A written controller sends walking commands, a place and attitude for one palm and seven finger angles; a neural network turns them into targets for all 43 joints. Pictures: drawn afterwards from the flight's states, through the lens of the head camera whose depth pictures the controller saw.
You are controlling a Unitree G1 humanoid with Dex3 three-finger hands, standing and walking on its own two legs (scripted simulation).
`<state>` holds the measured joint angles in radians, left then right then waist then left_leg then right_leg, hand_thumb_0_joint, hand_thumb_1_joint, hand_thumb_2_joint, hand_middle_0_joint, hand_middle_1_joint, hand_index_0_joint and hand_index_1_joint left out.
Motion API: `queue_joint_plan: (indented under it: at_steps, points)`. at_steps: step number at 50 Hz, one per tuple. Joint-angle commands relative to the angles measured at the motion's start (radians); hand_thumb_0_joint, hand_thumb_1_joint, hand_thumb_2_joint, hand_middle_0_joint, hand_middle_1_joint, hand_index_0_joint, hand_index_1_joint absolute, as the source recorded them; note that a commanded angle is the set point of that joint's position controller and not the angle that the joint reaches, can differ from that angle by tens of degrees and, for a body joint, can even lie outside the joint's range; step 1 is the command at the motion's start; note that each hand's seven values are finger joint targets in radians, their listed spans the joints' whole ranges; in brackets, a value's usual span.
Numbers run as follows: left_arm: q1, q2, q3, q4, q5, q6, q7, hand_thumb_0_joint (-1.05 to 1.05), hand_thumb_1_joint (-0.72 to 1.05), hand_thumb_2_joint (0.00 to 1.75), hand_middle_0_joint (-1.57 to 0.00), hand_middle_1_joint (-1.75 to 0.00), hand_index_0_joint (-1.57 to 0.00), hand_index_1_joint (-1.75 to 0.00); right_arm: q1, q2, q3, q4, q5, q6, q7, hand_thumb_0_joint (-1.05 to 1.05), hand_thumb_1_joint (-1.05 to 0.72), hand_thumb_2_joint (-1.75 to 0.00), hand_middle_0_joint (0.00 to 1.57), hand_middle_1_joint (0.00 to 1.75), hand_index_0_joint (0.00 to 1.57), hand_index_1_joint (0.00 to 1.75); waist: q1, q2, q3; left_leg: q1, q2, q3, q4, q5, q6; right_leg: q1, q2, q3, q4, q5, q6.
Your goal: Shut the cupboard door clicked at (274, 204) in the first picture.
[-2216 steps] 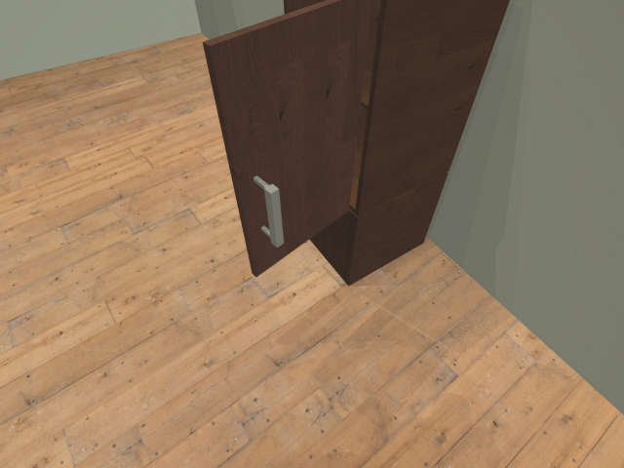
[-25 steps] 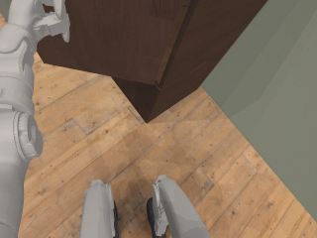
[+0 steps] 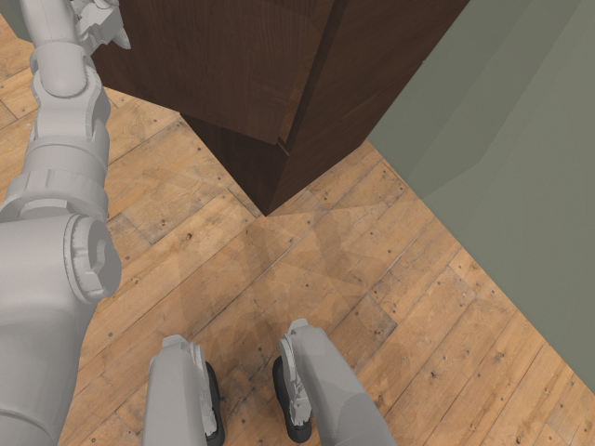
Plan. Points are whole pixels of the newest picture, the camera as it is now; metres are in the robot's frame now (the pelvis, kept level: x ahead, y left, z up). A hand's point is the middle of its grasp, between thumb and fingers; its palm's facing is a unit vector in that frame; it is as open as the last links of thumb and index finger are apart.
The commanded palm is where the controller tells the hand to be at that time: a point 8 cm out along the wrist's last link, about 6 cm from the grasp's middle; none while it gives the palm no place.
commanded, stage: pull the fist back off the door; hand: left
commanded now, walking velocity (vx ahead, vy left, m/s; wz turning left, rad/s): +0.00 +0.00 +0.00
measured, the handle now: out of the picture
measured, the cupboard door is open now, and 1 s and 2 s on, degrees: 34 34 34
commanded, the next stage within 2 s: draw the hand back to the body in 0.58 s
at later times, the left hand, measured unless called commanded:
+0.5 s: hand (131, 79) +0.52 +0.11 +0.06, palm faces +0.15 -0.99 -0.03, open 3.1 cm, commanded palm +0.49 +0.14 +0.07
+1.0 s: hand (61, 108) +0.45 +0.14 +0.13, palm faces +0.19 -0.98 -0.05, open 3.1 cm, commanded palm +0.40 +0.19 +0.15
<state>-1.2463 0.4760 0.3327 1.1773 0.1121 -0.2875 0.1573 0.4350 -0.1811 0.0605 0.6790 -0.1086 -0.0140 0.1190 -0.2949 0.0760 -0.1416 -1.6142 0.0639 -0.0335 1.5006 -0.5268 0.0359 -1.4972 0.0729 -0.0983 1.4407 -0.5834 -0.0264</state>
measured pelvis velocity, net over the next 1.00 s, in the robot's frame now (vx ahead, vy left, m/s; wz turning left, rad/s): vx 0.03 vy -0.02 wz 0.07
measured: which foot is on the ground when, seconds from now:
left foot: down 0.00-1.00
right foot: down 0.00-1.00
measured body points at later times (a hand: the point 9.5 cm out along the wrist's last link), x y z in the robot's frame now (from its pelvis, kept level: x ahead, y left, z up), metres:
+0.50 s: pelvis +0.03 -0.02 +0.04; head +0.19 +0.01 +0.46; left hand +0.51 +0.16 +0.07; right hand +0.09 -0.28 -0.08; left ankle +0.06 +0.10 -0.56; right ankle +0.04 -0.11 -0.56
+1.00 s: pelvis +0.03 -0.02 +0.09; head +0.14 -0.02 +0.53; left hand +0.43 +0.20 +0.14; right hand +0.09 -0.25 -0.05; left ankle +0.06 +0.10 -0.56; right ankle +0.04 -0.11 -0.56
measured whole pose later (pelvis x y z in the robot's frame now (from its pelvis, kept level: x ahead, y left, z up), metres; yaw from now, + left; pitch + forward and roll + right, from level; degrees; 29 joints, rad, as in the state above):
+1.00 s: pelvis +0.03 -0.02 +0.09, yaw +4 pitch +21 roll +0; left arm -0.45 0.18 0.18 0.71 -0.10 -0.46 0.08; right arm 0.36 -0.21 0.00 0.63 0.00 0.08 0.04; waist -0.08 0.05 -0.15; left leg -1.01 0.03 0.03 1.11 -0.46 0.01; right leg -0.95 0.05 -0.03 1.12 -0.54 -0.04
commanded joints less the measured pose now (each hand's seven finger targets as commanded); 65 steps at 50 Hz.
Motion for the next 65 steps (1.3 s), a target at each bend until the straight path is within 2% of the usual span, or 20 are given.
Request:
queue_joint_plan:
  at_steps: [1,6,9,11,13,19,22,25,29,35,37,39,42,47,49,54,60,61,62,65]
  points:
    - [-0.472,0.144,0.040,-0.246,-0.057,-0.099,-0.026,0.00,0.90,0.90,-1.30,-1.50,-1.30,-1.50,0.235,-0.253,-0.092,-0.033,0.018,-0.004,-0.019,0.00,-0.90,-0.90,0.20,0.30,0.20,0.30,0.015,0.238,-0.723,0.789,-0.003,-0.112,-0.207,0.361,-0.014,0.280,0.006,0.036,-0.234,0.289,-0.006]
    - [-0.273,0.069,0.037,-0.153,-0.046,-0.194,0.015,0.00,0.90,0.90,-1.30,-1.50,-1.30,-1.50,0.220,-0.228,-0.099,-0.031,0.009,0.002,-0.006,0.00,-0.90,-0.90,0.20,0.30,0.20,0.30,0.027,0.089,-0.575,0.632,-0.020,-0.048,-0.205,0.348,0.000,0.395,0.001,0.066,-0.266,0.358,0.006]
    - [-0.161,0.051,0.040,-0.142,-0.048,-0.240,0.009,0.00,0.90,0.90,-1.30,-1.50,-1.30,-1.50,0.205,-0.223,-0.110,-0.044,0.011,0.017,0.000,0.00,-0.90,-0.90,0.20,0.30,0.20,0.30,0.059,0.052,-0.563,0.596,-0.032,-0.017,-0.208,0.362,0.001,0.477,-0.004,0.088,-0.268,0.437,0.005]
    - [-0.119,-0.021,-0.014,-0.149,-0.053,-0.257,-0.005,0.00,0.90,0.90,-1.30,-1.50,-1.30,-1.50,0.183,-0.218,-0.119,-0.052,0.017,0.029,0.004,0.00,-0.90,-0.90,0.20,0.30,0.20,0.30,0.056,0.047,-0.541,0.602,-0.038,-0.003,-0.211,0.359,0.000,0.482,-0.008,0.091,-0.275,0.459,0.008]
    - [-0.066,-0.036,-0.017,-0.151,-0.069,-0.264,-0.011,0.00,0.90,0.90,-1.30,-1.50,-1.30,-1.50,0.168,-0.219,-0.124,-0.062,0.024,0.042,0.002,0.00,-0.90,-0.90,0.20,0.30,0.20,0.30,0.067,0.010,-0.526,0.580,-0.046,0.009,-0.219,0.345,0.001,0.526,-0.011,0.104,-0.286,0.480,0.011]
    - [-0.107,-0.138,-0.108,-0.353,-0.095,-0.346,-0.010,0.00,0.90,0.90,-1.30,-1.50,-1.30,-1.50,0.115,-0.211,-0.147,-0.064,0.033,0.055,-0.010,0.00,-0.90,-0.90,0.20,0.30,0.20,0.30,0.077,0.086,-0.627,0.757,-0.051,-0.001,-0.223,0.419,-0.006,0.496,-0.022,0.097,-0.270,0.526,0.009]
    - [-0.075,-0.180,-0.142,-0.358,-0.093,-0.364,0.001,0.00,0.90,0.90,-1.30,-1.50,-1.30,-1.50,0.083,-0.209,-0.154,-0.055,0.035,0.061,-0.016,0.00,-0.90,-0.90,0.20,0.30,0.20,0.30,0.076,0.068,-0.627,0.779,-0.054,-0.002,-0.222,0.411,-0.006,0.487,-0.025,0.095,-0.277,0.511,0.014]
    - [-0.050,-0.171,-0.136,-0.353,-0.087,-0.372,0.015,0.00,0.90,0.90,-1.30,-1.50,-1.30,-1.50,0.057,-0.207,-0.150,-0.057,0.037,0.068,-0.024,0.00,-0.90,-0.90,0.20,0.30,0.20,0.30,0.090,0.056,-0.628,0.770,-0.058,0.001,-0.225,0.397,-0.006,0.502,-0.030,0.100,-0.276,0.508,0.015]
    - [-0.093,-0.156,-0.131,-0.282,-0.078,-0.367,0.033,0.00,0.90,0.90,-1.30,-1.50,-1.30,-1.50,0.034,-0.204,-0.141,-0.051,0.036,0.075,-0.038,0.00,-0.90,-0.90,0.20,0.30,0.20,0.30,0.063,-0.015,-0.550,0.693,-0.061,0.006,-0.222,0.326,0.003,0.502,-0.031,0.112,-0.291,0.468,0.023]
    - [-0.059,-0.143,-0.114,-0.200,-0.078,-0.370,0.024,0.00,0.90,0.90,-1.30,-1.50,-1.30,-1.50,0.005,-0.199,-0.129,-0.067,0.036,0.076,-0.040,0.00,-0.90,-0.90,0.20,0.30,0.20,0.30,0.084,0.003,-0.563,0.666,-0.062,0.006,-0.228,0.301,-0.003,0.504,-0.031,0.111,-0.281,0.432,0.020]
    - [0.036,-0.094,-0.064,-0.291,-0.096,-0.366,0.010,0.00,0.90,0.90,-1.30,-1.50,-1.30,-1.50,-0.001,-0.204,-0.133,-0.103,0.045,0.083,-0.037,0.00,-0.90,-0.90,0.20,0.30,0.20,0.30,0.145,0.025,-0.647,0.724,-0.064,0.017,-0.262,0.333,-0.007,0.592,-0.031,0.119,-0.296,0.465,0.016]
    - [0.173,-0.083,-0.052,-0.378,-0.118,-0.343,-0.014,0.00,0.90,0.90,-1.30,-1.50,-1.30,-1.50,0.001,-0.201,-0.132,-0.139,0.060,0.091,-0.040,0.00,-0.90,-0.90,0.20,0.30,0.20,0.30,0.188,0.026,-0.704,0.796,-0.063,0.019,-0.307,0.399,-0.011,0.678,-0.028,0.118,-0.309,0.542,0.012]
    - [0.312,-0.117,-0.088,-0.540,-0.166,-0.280,-0.047,0.00,0.90,0.90,-1.30,-1.50,-1.30,-1.50,-0.008,-0.190,-0.131,-0.174,0.092,0.096,-0.050,0.00,-0.90,-0.90,0.20,0.30,0.20,0.30,0.203,-0.067,-0.638,0.803,-0.066,0.041,-0.384,0.369,-0.003,0.810,-0.028,0.129,-0.402,0.568,0.025]
    - [0.404,-0.144,-0.141,-0.738,-0.222,-0.245,-0.078,0.00,0.90,0.90,-1.30,-1.50,-1.30,-1.50,-0.031,-0.183,-0.126,-0.172,0.120,0.060,-0.096,0.00,-0.90,-0.90,0.20,0.30,0.20,0.30,0.188,-0.141,-0.465,0.851,-0.062,0.051,-0.487,0.282,0.006,0.873,-0.038,0.141,-0.531,0.487,0.039]
    - [0.446,-0.167,-0.178,-0.799,-0.230,-0.254,-0.093,0.00,0.90,0.90,-1.30,-1.50,-1.30,-1.50,-0.046,-0.184,-0.123,-0.166,0.124,0.037,-0.108,0.00,-0.90,-0.90,0.20,0.30,0.20,0.30,0.191,-0.087,-0.427,0.928,-0.061,0.051,-0.519,0.276,0.005,0.854,-0.036,0.129,-0.559,0.447,0.032]
    - [0.671,-0.166,-0.189,-0.780,-0.255,-0.216,-0.148,0.00,0.90,0.90,-1.30,-1.50,-1.30,-1.50,-0.092,-0.189,-0.114,-0.175,0.138,0.013,-0.118,0.00,-0.90,-0.90,0.20,0.30,0.20,0.30,0.225,-0.059,-0.267,1.007,-0.062,0.047,-0.618,0.246,0.001,0.857,-0.038,0.108,-0.641,0.361,0.021]
    - [0.851,-0.125,-0.155,-1.006,-0.318,-0.157,-0.202,0.00,0.90,0.90,-1.16,-1.35,-1.16,-1.35,-0.173,-0.182,-0.101,-0.238,0.158,-0.009,-0.132,0.00,-0.90,-0.90,0.20,0.30,0.20,0.30,0.276,-0.021,-0.269,1.137,-0.060,0.043,-0.707,0.353,0.000,0.983,-0.039,0.085,-0.677,0.474,0.013]
    - [0.913,-0.060,-0.225,-1.040,-0.202,-0.080,-0.154,0.00,0.90,0.90,-1.13,-1.32,-1.13,-1.32,-0.215,-0.162,-0.109,-0.259,0.164,0.036,-0.150,0.00,-0.90,-0.90,0.20,0.30,0.20,0.30,0.296,-0.024,-0.306,1.216,-0.061,0.046,-0.773,0.363,-0.008,1.050,-0.063,0.136,-0.733,0.479,0.010]
    - [0.912,-0.101,-0.248,-1.122,-0.203,-0.032,-0.129,0.00,0.90,0.90,-1.11,-1.29,-1.11,-1.29,-0.230,-0.151,-0.104,-0.290,0.168,0.051,-0.164,0.00,-0.90,-0.90,0.20,0.30,0.20,0.30,0.273,-0.019,-0.258,1.241,-0.058,0.049,-0.800,0.367,-0.002,1.056,-0.064,0.125,-0.766,0.482,0.013]
    - [0.990,-0.072,-0.237,-1.203,-0.188,0.055,-0.082,0.00,0.90,0.90,-1.02,-1.20,-1.02,-1.20,-0.276,-0.155,-0.086,-0.295,0.166,0.061,-0.196,0.00,-0.90,-0.90,0.20,0.30,0.20,0.30,0.278,-0.042,-0.156,1.300,-0.051,0.038,-0.869,0.378,0.003,1.098,-0.065,0.111,-0.834,0.488,0.013]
